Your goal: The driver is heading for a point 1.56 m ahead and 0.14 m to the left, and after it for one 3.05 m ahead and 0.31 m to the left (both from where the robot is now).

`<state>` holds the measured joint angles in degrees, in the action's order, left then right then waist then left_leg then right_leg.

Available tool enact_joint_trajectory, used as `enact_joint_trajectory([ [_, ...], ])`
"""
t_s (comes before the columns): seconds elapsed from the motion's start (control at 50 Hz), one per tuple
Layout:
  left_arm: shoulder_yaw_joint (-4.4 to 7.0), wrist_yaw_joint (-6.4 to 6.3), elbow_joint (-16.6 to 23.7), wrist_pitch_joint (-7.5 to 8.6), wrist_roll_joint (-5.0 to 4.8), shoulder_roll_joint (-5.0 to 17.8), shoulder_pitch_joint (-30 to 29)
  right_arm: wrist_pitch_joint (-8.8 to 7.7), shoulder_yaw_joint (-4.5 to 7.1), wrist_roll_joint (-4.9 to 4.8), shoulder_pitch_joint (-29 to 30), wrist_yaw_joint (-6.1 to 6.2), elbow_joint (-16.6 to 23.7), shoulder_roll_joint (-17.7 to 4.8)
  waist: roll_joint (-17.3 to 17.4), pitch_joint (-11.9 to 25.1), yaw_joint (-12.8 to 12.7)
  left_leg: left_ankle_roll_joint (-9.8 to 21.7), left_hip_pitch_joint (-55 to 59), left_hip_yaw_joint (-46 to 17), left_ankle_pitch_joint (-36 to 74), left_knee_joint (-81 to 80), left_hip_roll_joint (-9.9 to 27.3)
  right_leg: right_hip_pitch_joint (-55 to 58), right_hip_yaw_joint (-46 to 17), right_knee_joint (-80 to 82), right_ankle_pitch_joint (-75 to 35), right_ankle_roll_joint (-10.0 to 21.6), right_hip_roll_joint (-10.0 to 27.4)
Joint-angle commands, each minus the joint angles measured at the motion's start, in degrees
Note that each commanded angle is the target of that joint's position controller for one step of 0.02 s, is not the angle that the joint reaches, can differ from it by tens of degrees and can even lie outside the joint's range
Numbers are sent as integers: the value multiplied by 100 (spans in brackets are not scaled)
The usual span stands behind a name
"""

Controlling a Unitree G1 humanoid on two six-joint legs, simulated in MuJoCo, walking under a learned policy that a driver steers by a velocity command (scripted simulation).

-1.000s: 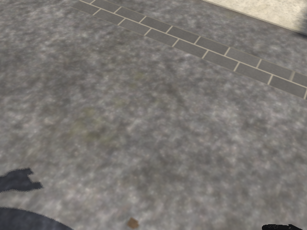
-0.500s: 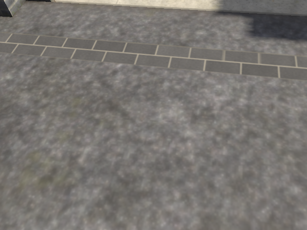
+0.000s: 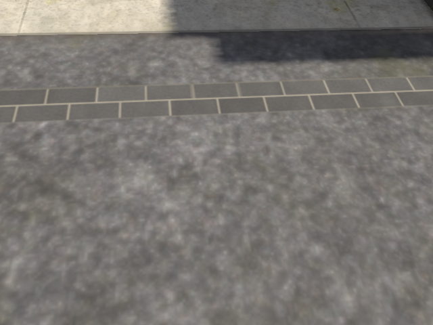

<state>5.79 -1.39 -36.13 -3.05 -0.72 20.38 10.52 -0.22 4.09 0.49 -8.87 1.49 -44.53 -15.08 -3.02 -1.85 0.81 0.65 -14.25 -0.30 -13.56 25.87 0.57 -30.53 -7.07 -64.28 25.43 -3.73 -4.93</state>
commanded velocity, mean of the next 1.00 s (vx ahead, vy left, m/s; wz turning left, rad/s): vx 0.00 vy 0.00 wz -0.09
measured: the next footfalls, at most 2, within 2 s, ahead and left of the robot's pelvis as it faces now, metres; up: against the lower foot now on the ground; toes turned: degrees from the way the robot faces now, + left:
right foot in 0.20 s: +0.02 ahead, -0.15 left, +0.00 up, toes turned +0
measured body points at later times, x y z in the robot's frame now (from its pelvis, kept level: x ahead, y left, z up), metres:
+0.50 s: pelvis +0.00 -0.04 -0.01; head +0.01 -0.05 +0.44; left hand +0.17 +0.19 -0.10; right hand +0.09 -0.32 -0.13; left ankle +0.00 +0.12 -0.74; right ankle -0.02 -0.15 -0.74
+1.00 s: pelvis +0.00 -0.04 +0.00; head +0.01 -0.04 +0.45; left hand +0.11 +0.22 -0.13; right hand +0.04 -0.31 -0.15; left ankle +0.00 +0.12 -0.74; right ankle -0.02 -0.15 -0.74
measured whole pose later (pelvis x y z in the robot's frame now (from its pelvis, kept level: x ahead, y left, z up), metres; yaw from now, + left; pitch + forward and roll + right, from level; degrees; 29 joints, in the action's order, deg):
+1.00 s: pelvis +0.00 -0.04 +0.00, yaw -2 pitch -2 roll +0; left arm 2.0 -1.3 -48.7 -0.4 0.5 13.5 12.9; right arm 0.1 1.9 0.1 -11.4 2.3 -59.8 -14.4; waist -0.2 -2.0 1.1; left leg -3.5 -10.1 0.4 -15.5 27.3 3.7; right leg -10.4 -1.9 -28.7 16.7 0.8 -1.3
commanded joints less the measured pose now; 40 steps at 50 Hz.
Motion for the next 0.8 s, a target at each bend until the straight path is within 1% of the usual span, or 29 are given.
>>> enact_joint_trajectory([
  [0.02,8,-4,460,67,-17,156,-137,-18,151,-6,168,56,381,-830,1161,465,14,1202,952,-962,2294,-642,1233,-333,150,403,-106,-164,207],
  [0.06,-86,19,520,80,34,3,-259,10,163,-21,185,43,374,-919,1320,594,71,1192,944,-820,2336,-567,1244,240,349,1330,-3,-156,395],
  [0.08,-122,33,544,84,41,-44,-305,24,176,-33,185,21,366,-984,1410,609,108,1203,839,-782,2377,-557,1269,573,485,1766,60,-132,453],
  [0.12,-98,46,501,83,7,70,-232,44,184,-79,74,-26,310,-1082,1482,610,147,1221,764,-859,2414,-473,1328,1040,706,2509,-129,-81,416],
  [0.14,-84,53,422,83,5,84,-77,50,166,-121,93,-42,289,-1080,1420,592,60,1167,702,-847,2354,-360,1297,1336,784,3110,-544,-10,380],
  [0.16,-84,64,305,90,18,49,142,51,129,-169,133,-52,265,-1022,1342,548,-80,1042,535,-784,2254,-229,1226,1793,873,3979,-1234,118,327],
  [0.18,-78,58,275,92,54,116,188,16,73,-194,-88,-65,160,-890,1186,516,-94,759,285,-727,1927,-144,1113,2304,720,4623,-1846,281,381],
  [0.2,-48,12,334,89,92,379,245,-56,-9,-55,-263,-104,139,-702,629,772,10,309,-171,-513,1193,197,871,3069,-18,4494,-3023,470,994],
  [0.22,-17,-28,421,67,175,696,15,-149,-105,131,-481,-159,168,-398,-608,834,348,-146,-606,51,-288,533,320,3091,-763,4143,-4009,969,1772],
  [0.24,-138,43,412,125,222,232,-155,-149,-115,117,-152,-121,188,-485,-713,831,136,-322,-108,-49,-570,294,356,2303,-840,4246,-3255,1351,1873],
  [0.26,-198,102,407,191,229,28,-326,-133,-88,92,29,-110,186,-644,-498,638,130,-383,63,-19,-59,179,339,2168,-605,4272,-2469,1190,1511],
  [0.28,-195,122,339,238,250,31,-265,-117,-84,82,104,-97,129,-674,-481,574,48,-402,116,37,254,174,301,2113,-412,4257,-2021,969,1250],
  [0.3,-186,134,319,278,245,114,-201,-85,-59,65,99,-72,71,-763,-457,422,-10,-402,119,45,407,190,292,2003,-347,4278,-1954,861,1149],
  [0.32,-193,133,270,315,222,135,-162,-60,-58,56,52,-60,52,-772,-433,317,22,-394,158,-4,520,119,327,1911,-354,4275,-2033,815,1137],
  [0.34,-211,128,231,330,204,107,-100,-56,-69,40,18,-60,6,-745,-360,267,30,-383,222,-10,568,79,330,1859,-313,4259,-2067,780,1096],
  [0.4,-243,107,189,327,191,27,-78,-57,-82,28,-91,-56,-176,-694,-156,245,26,-383,310,11,621,6,334,1864,-242,4219,-2053,761,1025],
  [0.52,-249,103,63,326,178,-23,-99,-54,-77,10,-157,-14,-467,-712,127,223,36,-415,434,11,712,-93,364,1858,-142,4196,-2073,745,913],
  [0.64,-235,91,-172,331,161,-53,-23,-53,-73,-10,-206,33,-733,-740,215,256,40,-407,506,27,769,-118,377,1900,1,4138,-2208,705,809],
  [0.8,-223,44,-559,328,139,-57,128,-31,-79,-27,-265,74,-1065,-714,234,180,40,-368,496,56,748,-145,353,1891,160,4091,-2208,628,703],
])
